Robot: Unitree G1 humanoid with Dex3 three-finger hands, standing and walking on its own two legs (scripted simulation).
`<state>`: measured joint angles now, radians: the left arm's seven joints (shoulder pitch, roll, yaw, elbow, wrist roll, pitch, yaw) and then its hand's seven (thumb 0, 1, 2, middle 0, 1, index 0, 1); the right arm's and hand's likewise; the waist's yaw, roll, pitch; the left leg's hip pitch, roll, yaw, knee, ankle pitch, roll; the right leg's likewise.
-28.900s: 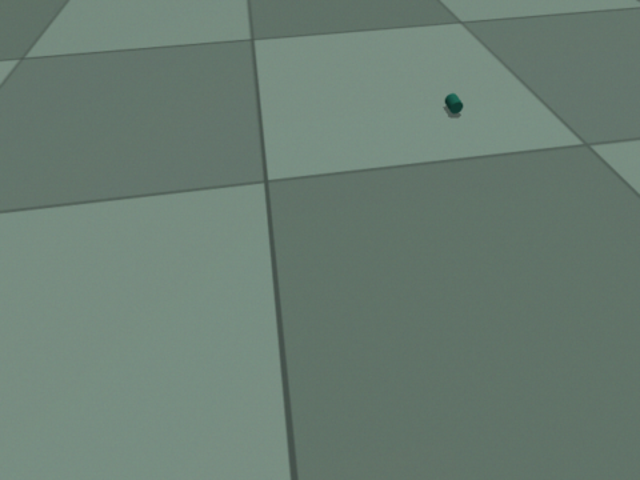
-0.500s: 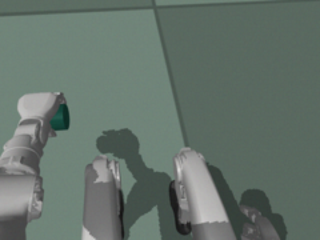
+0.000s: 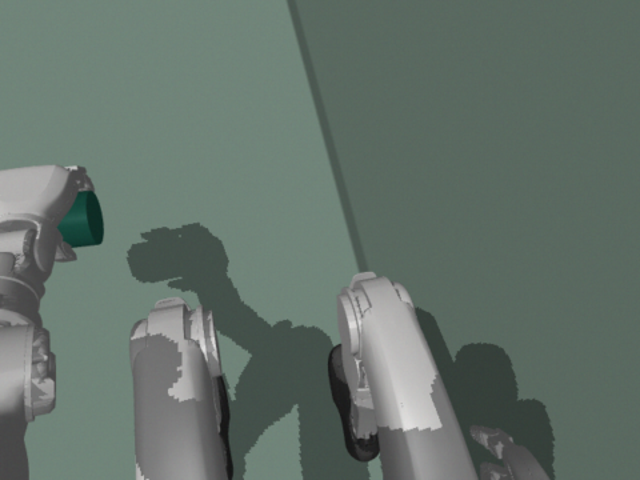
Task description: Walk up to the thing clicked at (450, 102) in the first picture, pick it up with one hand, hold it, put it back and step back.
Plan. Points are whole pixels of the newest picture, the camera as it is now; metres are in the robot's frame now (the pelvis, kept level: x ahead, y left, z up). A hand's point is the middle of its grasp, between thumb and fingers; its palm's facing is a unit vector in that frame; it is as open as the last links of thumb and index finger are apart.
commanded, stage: crouch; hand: left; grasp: from above
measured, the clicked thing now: (55, 221) +0.44 +0.31 -0.19
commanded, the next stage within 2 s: lower in 0.20 s
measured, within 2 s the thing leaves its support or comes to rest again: neither
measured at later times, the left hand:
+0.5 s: hand (67, 225) +0.44 +0.31 -0.21, palm faces -0.48 -0.06 -0.87, open 10.0 cm
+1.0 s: hand (83, 231) +0.45 +0.31 -0.27, palm faces -0.49 -0.08 -0.87, open 10.0 cm
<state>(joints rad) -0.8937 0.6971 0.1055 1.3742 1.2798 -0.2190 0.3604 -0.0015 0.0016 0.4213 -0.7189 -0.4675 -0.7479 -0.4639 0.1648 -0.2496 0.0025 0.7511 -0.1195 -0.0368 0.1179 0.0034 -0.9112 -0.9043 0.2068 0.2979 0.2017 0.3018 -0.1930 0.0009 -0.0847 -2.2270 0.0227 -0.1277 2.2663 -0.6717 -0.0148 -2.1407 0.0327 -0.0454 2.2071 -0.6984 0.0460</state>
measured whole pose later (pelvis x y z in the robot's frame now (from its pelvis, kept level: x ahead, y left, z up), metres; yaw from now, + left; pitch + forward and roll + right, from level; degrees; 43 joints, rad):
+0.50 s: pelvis +0.00 +0.00 -0.04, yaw -2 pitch +34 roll -8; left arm -0.95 0.78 0.12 1.48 1.30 -0.26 0.39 0.00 0.01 0.39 -0.75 -0.42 -0.78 -0.41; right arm 0.12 -0.27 0.06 0.76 -0.15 -0.04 0.13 0.00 -0.91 -0.90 0.21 0.30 0.20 0.30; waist -0.22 -0.03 -0.04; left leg -2.31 0.02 -0.16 2.39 -0.68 -0.02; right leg -2.22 0.05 -0.07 2.31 -0.70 0.05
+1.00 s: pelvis +0.01 +0.00 -0.06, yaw -4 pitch +33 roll -10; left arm -0.94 0.85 0.17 1.54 1.32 -0.27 0.48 0.01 0.02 0.35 -0.76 -0.37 -0.80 -0.36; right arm 0.10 -0.27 0.12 0.75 -0.19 -0.06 0.15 0.00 -0.90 -0.90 0.21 0.30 0.20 0.30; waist -0.25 -0.06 0.03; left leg -2.38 0.02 -0.20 2.50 -0.71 -0.03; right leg -2.27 0.06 -0.09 2.40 -0.71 0.06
